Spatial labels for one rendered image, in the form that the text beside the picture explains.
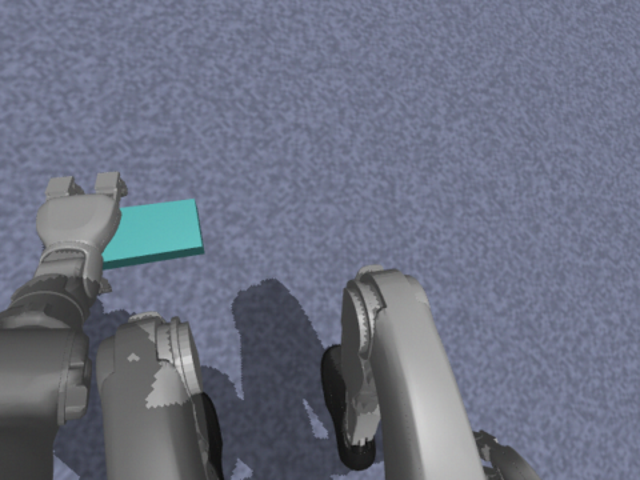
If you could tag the right robot hand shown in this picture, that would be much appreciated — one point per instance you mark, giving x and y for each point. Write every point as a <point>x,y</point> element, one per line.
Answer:
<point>507,463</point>

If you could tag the left robot hand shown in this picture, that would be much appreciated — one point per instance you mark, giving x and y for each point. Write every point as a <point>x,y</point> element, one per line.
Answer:
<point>71,215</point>

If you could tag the left robot arm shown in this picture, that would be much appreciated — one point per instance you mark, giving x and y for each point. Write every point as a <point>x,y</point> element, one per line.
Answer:
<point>45,372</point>

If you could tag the left robot foot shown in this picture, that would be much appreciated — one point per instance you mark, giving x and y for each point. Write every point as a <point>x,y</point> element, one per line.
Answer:
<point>214,437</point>

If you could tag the carton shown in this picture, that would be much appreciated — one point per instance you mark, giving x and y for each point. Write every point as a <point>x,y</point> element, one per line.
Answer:
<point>155,232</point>

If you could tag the right robot foot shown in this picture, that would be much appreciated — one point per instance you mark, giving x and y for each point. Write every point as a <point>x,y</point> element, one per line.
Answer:
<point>334,389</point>

